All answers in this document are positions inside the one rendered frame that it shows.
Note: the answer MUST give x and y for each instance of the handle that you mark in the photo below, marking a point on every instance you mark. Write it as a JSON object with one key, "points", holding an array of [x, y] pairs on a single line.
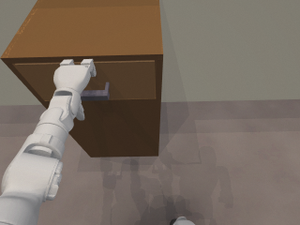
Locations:
{"points": [[96, 95]]}

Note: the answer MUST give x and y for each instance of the cabinet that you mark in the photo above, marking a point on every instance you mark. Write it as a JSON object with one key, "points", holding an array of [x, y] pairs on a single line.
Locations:
{"points": [[105, 31]]}

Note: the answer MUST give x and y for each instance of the left robot hand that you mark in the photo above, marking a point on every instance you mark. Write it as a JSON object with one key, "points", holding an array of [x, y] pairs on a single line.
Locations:
{"points": [[75, 77]]}

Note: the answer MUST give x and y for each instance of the left robot upper arm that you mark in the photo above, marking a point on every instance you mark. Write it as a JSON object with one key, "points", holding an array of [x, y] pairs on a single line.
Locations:
{"points": [[33, 180]]}

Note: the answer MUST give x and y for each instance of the drawer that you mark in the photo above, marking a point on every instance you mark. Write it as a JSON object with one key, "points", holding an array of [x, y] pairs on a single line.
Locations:
{"points": [[127, 79]]}

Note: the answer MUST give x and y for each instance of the left robot forearm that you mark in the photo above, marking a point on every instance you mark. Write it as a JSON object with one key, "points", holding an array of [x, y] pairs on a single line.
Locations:
{"points": [[49, 137]]}

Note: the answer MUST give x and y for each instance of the robot right shin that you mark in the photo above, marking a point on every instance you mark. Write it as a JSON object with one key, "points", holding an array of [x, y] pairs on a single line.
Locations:
{"points": [[180, 218]]}

